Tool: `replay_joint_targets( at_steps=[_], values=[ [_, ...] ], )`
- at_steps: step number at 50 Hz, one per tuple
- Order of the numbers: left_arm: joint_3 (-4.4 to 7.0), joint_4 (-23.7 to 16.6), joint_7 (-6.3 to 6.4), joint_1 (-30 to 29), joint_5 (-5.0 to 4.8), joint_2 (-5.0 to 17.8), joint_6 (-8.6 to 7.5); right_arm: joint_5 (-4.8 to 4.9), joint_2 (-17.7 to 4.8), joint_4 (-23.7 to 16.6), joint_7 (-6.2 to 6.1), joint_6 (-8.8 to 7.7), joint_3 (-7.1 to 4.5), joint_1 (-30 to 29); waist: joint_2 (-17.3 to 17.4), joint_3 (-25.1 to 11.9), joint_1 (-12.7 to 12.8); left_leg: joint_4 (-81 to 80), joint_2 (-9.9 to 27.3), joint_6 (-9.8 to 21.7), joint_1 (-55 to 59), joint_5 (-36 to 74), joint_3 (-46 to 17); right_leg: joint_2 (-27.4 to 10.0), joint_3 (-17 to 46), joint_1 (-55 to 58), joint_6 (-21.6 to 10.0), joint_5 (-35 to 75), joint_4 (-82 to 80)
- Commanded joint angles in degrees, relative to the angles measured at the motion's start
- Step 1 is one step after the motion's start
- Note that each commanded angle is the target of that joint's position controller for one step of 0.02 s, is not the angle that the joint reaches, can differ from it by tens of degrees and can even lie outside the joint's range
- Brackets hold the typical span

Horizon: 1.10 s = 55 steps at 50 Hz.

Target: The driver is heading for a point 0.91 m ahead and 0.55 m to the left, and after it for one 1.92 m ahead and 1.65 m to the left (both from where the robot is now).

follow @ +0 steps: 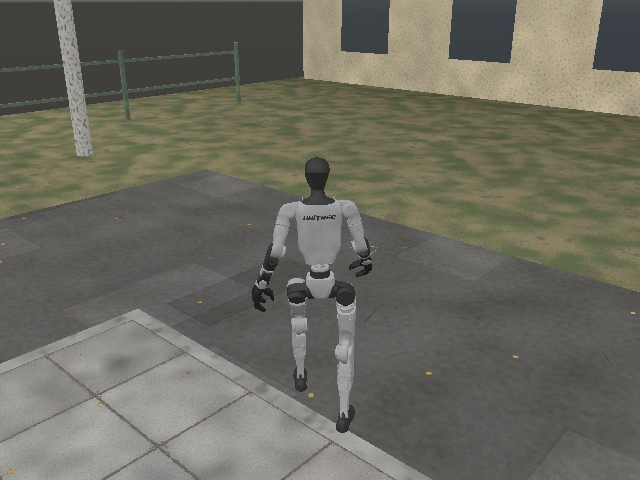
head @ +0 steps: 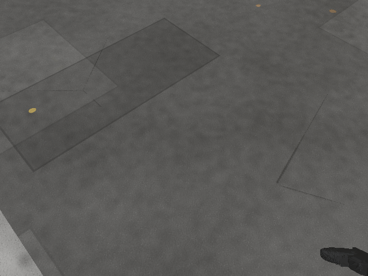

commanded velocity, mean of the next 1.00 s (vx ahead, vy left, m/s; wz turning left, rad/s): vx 0.50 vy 0.00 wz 0.60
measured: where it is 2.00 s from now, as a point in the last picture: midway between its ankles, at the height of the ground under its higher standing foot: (100, 153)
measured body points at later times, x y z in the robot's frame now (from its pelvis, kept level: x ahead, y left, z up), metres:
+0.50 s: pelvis +0.30 +0.01 +0.00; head +0.32 +0.03 +0.45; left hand +0.46 +0.31 -0.07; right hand +0.41 -0.27 -0.10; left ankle +0.15 +0.10 -0.72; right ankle +0.46 -0.07 -0.72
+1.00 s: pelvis +0.53 +0.12 +0.00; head +0.56 +0.15 +0.45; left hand +0.37 +0.37 -0.13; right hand +0.86 +0.07 -0.06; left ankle +0.59 +0.29 -0.71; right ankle +0.46 -0.07 -0.72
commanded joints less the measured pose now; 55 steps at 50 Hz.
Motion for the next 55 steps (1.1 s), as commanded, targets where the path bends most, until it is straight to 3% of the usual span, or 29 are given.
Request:
replay_joint_targets(
  at_steps=[1, 2, 3, 4, 5, 6, 7, 10, 13, 17, 22, 24, 25, 26, 27, 28, 29, 30, 31, 33, 38, 42, 46, 49, 51, 52, 53, 54, 55],
  values=[
    [2.21, -3.89, 0.88, -3.14, -0.48, 10.84, 0.22, 0.08, -11.74, 0.38, -0.94, 0.20, -5.61, 17.66, -4.48, -10.75, -13.65, -4.24, -6.39, 5.42, 28.55, -0.27, 2.61, -10.72, 1.18, -10.25, -5.99, 58.43, 26.41],
    [0.19, -5.77, 0.66, -0.32, 2.28, 4.57, -0.19, 0.54, -17.22, 1.59, -2.21, 0.66, -6.84, 22.27, 8.16, -15.18, -12.12, -4.98, 6.12, 10.86, 46.93, -1.30, -18.18, -5.26, 1.13, -30.73, -3.06, 19.24, 46.50],
    [-1.34, -8.66, -0.04, 0.50, 2.17, 2.27, -2.14, 0.39, -19.28, -0.93, -1.73, -0.52, -6.36, 20.07, 14.19, -24.68, -8.76, -15.34, 16.74, 21.04, 56.65, -14.10, -50.20, 4.78, 13.63, -46.37, -1.59, -11.66, 61.09],
    [0.05, -9.58, -0.79, -6.27, 0.01, 7.98, -3.60, 0.04, -13.78, -0.80, -1.20, -1.47, -4.83, 19.68, 6.05, -21.20, -12.24, -18.75, 15.53, 17.50, 54.51, -16.14, -45.97, 1.22, 19.90, -52.43, -2.48, -7.30, 62.64],
    [-0.16, -10.70, -1.09, -8.89, -0.88, 7.92, -4.50, -0.21, -11.96, -0.25, -1.18, -2.14, -4.15, 17.78, 4.73, -13.49, -10.99, -19.16, 13.51, 15.34, 46.76, -12.70, -37.80, -0.86, 18.89, -53.39, -3.58, -2.12, 58.86],
    [-0.31, -9.95, -0.61, -8.82, 0.28, 7.02, -4.80, -0.18, -10.72, -0.38, -1.27, -2.42, -3.71, 13.98, -0.40, -9.31, -8.08, -19.24, 10.84, 13.38, 38.23, -6.64, -31.81, -3.19, 18.86, -50.11, -3.43, 1.94, 53.67],
    [0.09, -9.44, -0.31, -8.14, 1.51, 7.56, -4.51, -0.53, -9.14, -0.93, -1.44, -2.53, -3.17, 11.00, 0.21, -7.24, -6.00, -19.85, 8.95, 12.48, 32.11, 0.01, -27.55, -4.55, 19.01, -46.30, -2.91, 4.39, 49.27],
    [0.04, -8.98, -0.41, -6.58, 2.36, 6.28, -2.73, -0.90, -8.87, -1.17, -2.25, -2.84, -2.89, 9.20, 1.56, -5.99, -3.68, -22.30, 6.83, 13.07, 23.47, 9.55, -22.93, -4.73, 18.05, -41.13, -0.55, 7.80, 43.97],
    [-0.70, -10.57, -0.27, -12.01, 2.61, 4.15, -2.04, -0.64, -10.29, 0.39, -3.44, -2.77, -3.26, 11.60, 1.34, -3.67, -5.12, -22.76, 4.45, 11.94, 19.84, 10.53, -18.83, -3.15, 17.20, -41.83, 1.60, 16.57, 33.57],
    [-1.55, -12.59, -1.05, -20.30, 1.91, 2.53, -2.57, -0.17, -10.92, 2.33, -4.12, -2.17, -3.46, 14.85, 2.85, -2.19, -8.44, -21.72, 1.99, 8.58, 17.29, 2.95, -17.54, 0.46, 16.87, -36.13, 1.70, 28.81, 17.82],
    [-0.44, -13.72, -1.97, -21.72, 1.13, 5.42, -3.60, 0.29, -10.17, 4.36, -4.41, -1.47, -3.45, 17.35, 4.84, -2.19, -8.23, -14.92, 5.03, 7.18, 23.91, -0.29, -25.23, 1.65, 19.36, -33.17, -0.64, 24.10, 11.15],
    [0.42, -12.49, -1.77, -16.45, 1.10, 6.46, -4.08, 0.15, -9.52, 4.29, -4.44, -1.00, -3.35, 16.26, 6.49, -3.42, -5.28, -10.48, 4.42, 5.81, 24.53, 2.49, -26.72, 2.12, 17.98, -26.46, -2.76, 20.24, 8.92],
    [1.29, -11.36, -1.38, -10.81, 1.66, 8.01, -4.36, -0.09, -7.41, 3.97, -4.29, -1.02, -2.59, 16.11, 5.67, -7.33, -2.54, -3.51, 1.50, 3.99, 22.74, 4.71, -24.70, 0.35, 18.59, -16.96, -4.77, 20.23, 8.02],
    [2.08, -10.70, -0.90, -2.33, 2.47, 11.03, -4.46, -1.02, -4.00, 3.03, -4.13, -1.13, -1.28, 17.00, -0.93, -15.69, 0.50, 12.59, -2.28, 1.71, 15.73, -3.92, -19.78, -9.39, 27.99, -1.93, -8.25, 17.34, 9.10],
    [3.18, -8.42, -1.18, 2.45, 2.64, 15.13, -3.56, 0.96, -1.38, 1.75, -4.06, -1.59, -0.40, 25.44, -20.81, -22.35, -3.20, 31.10, -9.62, -2.41, -5.02, -28.23, -12.74, -21.89, 55.75, 15.47, -18.06, 3.60, 3.24],
    [2.06, -9.29, -1.52, 1.14, 1.17, 9.56, -3.31, 1.42, -7.74, 3.17, -4.38, -1.59, -1.43, 23.89, -14.04, -18.08, -1.65, 38.17, -4.57, -3.19, -11.93, -25.97, -14.02, -22.03, 60.14, 12.81, -16.72, -10.91, -0.47],
    [1.16, -9.86, -1.20, -1.33, 1.16, 6.32, -2.98, 0.92, -10.88, 2.40, -4.38, -1.30, -2.40, 16.84, -8.95, -10.68, -0.05, 39.38, -2.69, -3.47, -13.27, -20.55, -12.57, -19.35, 50.61, 5.68, -14.03, -9.18, -1.41],
    [0.63, -10.14, -1.07, -4.39, 1.87, 5.36, -2.61, 0.26, -10.54, 1.81, -4.51, -0.99, -2.48, 13.67, -5.25, -6.61, -1.02, 38.17, -0.75, -3.72, -11.17, -16.60, -10.75, -16.90, 42.92, -1.38, -12.58, -1.13, -2.11],
    [0.26, -9.66, -0.93, -5.91, 2.13, 4.19, -2.42, -0.31, -9.68, 1.16, -4.29, -1.01, -2.59, 11.87, -5.25, -3.55, -1.94, 35.64, 0.78, -3.82, -10.03, -13.97, -10.76, -14.95, 37.62, -6.46, -12.55, 5.42, -3.18],
    [-0.08, -8.87, -0.60, -6.66, 2.27, 2.98, -2.78, 0.46, -7.20, 1.18, -3.66, -0.62, -2.42, 12.83, -8.13, -2.59, -3.65, 32.44, 2.80, -3.69, -5.89, -11.60, -9.64, -12.06, 29.52, -11.11, -11.78, 11.92, -5.75],
    [1.04, -6.50, -0.47, -5.18, 1.78, 6.05, -3.21, 0.05, -4.22, -0.85, -3.06, -0.14, -1.48, 8.63, -5.58, -1.41, -3.41, 23.04, 4.20, -4.83, -9.67, -4.58, -8.07, -13.36, 19.86, -10.28, -13.97, 23.53, -8.90],
    [1.21, -5.39, -0.17, -4.70, 1.52, 7.45, -2.49, 0.11, -3.23, -1.88, -1.59, -0.98, -0.85, 2.62, -4.75, -0.09, -1.41, 10.17, 3.36, -4.28, -6.45, 6.60, -4.50, -11.43, 11.00, -9.37, -12.02, 28.29, -9.08],
    [1.72, -3.61, -0.05, -1.53, 0.54, 9.44, -1.32, 0.35, -3.13, -4.18, -0.18, -1.07, -0.67, -3.15, -4.47, 1.83, -0.08, 2.42, 2.04, -2.39, -4.81, 5.95, -1.26, -13.17, 7.14, -4.49, -10.69, 31.99, -7.76],
    [2.50, -3.47, 0.39, -1.68, -0.37, 11.98, -0.20, -0.16, -5.98, -4.60, 0.18, -0.66, -2.10, -0.49, -6.66, -1.36, -3.58, 0.39, -2.48, 0.95, 2.88, -2.46, 2.79, -13.77, 3.96, -0.57, -9.08, 56.47, 1.77],
    [2.24, -3.98, 0.91, -2.64, -0.59, 11.62, 0.48, 0.00, -10.87, -0.68, -0.62, -0.12, -5.06, 14.90, -5.24, -9.55, -12.42, -4.20, -6.75, 4.94, 24.83, -0.24, 3.61, -11.32, 1.30, -7.43, -6.54, 61.59, 22.57],
    [0.64, -5.06, 0.90, -0.60, 1.68, 7.38, 0.17, 0.47, -15.51, 1.21, -1.92, 0.59, -6.57, 22.66, 3.94, -14.67, -14.12, -4.49, 2.27, 8.56, 42.49, 0.22, -10.93, -8.22, 1.49, -23.31, -4.07, 32.94, 41.09],
    [-1.57, -8.74, 0.05, 3.10, 2.72, 1.34, -1.48, 0.57, -20.16, -0.39, -1.80, -0.32, -6.50, 19.22, 15.08, -21.56, -7.01, -12.66, 15.02, 19.50, 56.01, -14.35, -45.07, 3.69, 10.28, -45.31, -1.59, -11.33, 58.28],
    [-0.45, -9.27, -0.67, -4.43, 0.51, 7.31, -3.26, 0.32, -14.48, -1.07, -1.37, -1.29, -5.06, 20.43, 6.94, -22.52, -12.13, -18.27, 15.59, 18.00, 55.55, -18.74, -47.61, 1.68, 19.45, -51.20, -2.44, -9.00, 61.95],
    [-0.16, -10.94, -1.00, -8.31, -0.97, 8.47, -4.27, -0.11, -12.31, -0.32, -1.27, -2.13, -4.23, 18.40, 5.31, -14.08, -11.54, -19.19, 14.01, 15.66, 48.94, -14.04, -39.55, -0.45, 18.72, -54.19, -3.49, -3.08, 59.44]
  ],
)
Velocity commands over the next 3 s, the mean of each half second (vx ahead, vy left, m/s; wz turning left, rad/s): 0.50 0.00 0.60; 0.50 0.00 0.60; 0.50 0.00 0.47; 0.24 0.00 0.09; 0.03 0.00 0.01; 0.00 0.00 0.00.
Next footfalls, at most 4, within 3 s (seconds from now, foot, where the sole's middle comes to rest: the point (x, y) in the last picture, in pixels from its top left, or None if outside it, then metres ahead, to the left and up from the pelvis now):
0.02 left None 0.18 0.10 -0.76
0.50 right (219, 260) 0.50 -0.06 -0.76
1.02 left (122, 217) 0.63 0.31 -0.76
1.52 right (123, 140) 0.98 0.37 -0.76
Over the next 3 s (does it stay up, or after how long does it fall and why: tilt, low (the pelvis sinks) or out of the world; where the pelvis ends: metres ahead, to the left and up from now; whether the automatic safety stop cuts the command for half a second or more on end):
stays up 0.90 0.47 0.01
